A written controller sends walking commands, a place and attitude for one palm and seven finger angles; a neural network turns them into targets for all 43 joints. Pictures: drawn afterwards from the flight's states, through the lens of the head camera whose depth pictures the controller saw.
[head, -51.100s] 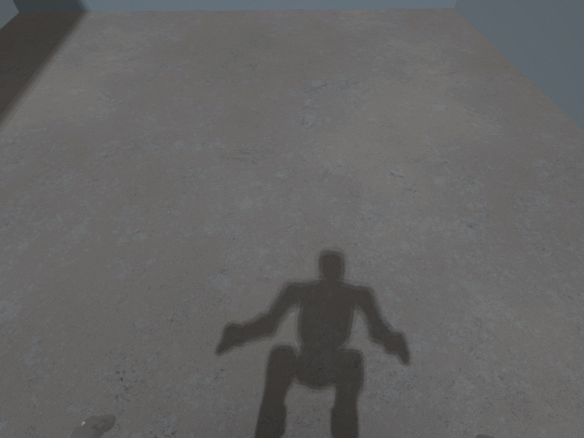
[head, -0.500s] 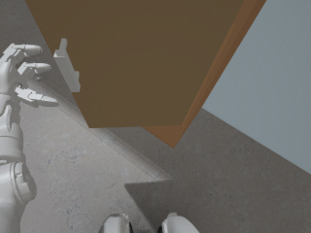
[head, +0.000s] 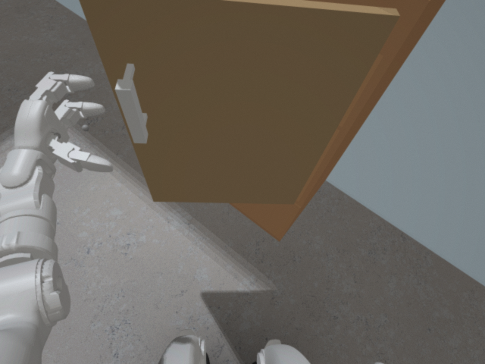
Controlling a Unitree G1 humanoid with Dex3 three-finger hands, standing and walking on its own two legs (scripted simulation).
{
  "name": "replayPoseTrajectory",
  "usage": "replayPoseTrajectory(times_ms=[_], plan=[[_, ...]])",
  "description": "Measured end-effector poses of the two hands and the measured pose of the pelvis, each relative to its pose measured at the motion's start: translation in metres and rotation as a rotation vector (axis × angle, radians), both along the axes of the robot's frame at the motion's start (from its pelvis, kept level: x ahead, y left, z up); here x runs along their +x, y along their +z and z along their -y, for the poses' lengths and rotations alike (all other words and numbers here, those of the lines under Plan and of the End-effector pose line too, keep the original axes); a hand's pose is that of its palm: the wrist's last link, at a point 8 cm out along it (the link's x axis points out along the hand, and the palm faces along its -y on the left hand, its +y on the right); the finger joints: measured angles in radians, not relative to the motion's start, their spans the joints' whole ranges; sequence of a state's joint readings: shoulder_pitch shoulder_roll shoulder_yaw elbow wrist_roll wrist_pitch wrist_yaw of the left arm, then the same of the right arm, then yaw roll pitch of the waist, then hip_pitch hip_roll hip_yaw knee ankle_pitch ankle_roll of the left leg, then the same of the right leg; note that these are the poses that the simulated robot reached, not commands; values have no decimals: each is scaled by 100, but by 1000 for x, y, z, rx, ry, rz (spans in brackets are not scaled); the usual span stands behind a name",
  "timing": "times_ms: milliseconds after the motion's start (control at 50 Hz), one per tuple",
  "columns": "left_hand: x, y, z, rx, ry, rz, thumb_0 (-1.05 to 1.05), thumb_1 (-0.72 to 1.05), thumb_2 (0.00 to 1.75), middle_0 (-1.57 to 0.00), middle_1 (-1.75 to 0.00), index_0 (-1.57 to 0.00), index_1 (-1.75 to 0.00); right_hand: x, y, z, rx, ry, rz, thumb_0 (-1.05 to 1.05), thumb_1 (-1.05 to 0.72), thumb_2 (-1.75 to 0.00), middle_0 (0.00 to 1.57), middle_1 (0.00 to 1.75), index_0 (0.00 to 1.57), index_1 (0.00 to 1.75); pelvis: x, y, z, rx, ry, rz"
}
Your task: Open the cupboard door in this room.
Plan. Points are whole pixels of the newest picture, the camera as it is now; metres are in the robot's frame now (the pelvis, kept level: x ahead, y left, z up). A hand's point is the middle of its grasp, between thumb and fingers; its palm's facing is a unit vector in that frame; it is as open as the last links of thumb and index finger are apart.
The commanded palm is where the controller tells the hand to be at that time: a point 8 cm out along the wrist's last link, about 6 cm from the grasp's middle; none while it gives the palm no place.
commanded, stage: slide the fingers in behind the handle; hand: left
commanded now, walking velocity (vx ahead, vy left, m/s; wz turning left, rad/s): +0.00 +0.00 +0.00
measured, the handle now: (135, 105) +0.52 +0.18 +0.08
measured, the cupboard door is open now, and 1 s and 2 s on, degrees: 40 40 40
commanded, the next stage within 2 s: close the thumb around the handle in 1.64 s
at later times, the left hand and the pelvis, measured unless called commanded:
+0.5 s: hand (109, 126) +0.47 +0.21 +0.08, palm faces +0.00 -1.00 -0.01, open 14.0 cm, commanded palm +0.44 +0.24 +0.08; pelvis +0.00 +0.00 +0.00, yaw -1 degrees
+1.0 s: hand (130, 130) +0.46 +0.17 +0.08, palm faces +0.01 -1.00 -0.01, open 14.0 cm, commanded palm +0.44 +0.21 +0.08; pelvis -0.01 -0.02 +0.00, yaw +0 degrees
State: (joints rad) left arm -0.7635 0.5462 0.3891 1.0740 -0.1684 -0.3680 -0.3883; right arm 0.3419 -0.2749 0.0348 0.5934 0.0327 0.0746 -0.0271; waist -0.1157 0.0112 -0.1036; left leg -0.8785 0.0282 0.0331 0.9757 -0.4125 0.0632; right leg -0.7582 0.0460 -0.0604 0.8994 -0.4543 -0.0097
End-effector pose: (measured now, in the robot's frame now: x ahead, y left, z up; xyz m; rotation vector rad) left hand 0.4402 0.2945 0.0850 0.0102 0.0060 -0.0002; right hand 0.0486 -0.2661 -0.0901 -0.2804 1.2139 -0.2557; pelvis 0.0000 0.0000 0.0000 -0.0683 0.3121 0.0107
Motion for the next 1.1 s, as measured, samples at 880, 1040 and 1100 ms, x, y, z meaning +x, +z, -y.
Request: replayPoseTrajectory(times_ms=[880, 1040, 1100], plan=[[-1, 0, 64, -6, 9, 12, -1, -50, 30, -30, -120, -30, -120, -13, -8, 7, 52, -20, 18, 0, -90, -90, 21, 30, 20, 30, -7, 0, 14, 20, -8, 24], [-1, -2, 69, 0, 9, 2, -1, -50, 30, -30, -120, -30, -120, -18, -10, 11, 56, -24, 0, 0, -90, -90, 21, 30, 20, 30, -7, 0, 17, 22, -4, 24], [0, -2, 74, -2, 5, 5, -1, -50, 30, -30, -120, -30, -120, -22, -11, 12, 57, -26, -15, 0, -90, -90, 21, 30, 20, 30, -7, -1, 18, 22, -2, 20]])
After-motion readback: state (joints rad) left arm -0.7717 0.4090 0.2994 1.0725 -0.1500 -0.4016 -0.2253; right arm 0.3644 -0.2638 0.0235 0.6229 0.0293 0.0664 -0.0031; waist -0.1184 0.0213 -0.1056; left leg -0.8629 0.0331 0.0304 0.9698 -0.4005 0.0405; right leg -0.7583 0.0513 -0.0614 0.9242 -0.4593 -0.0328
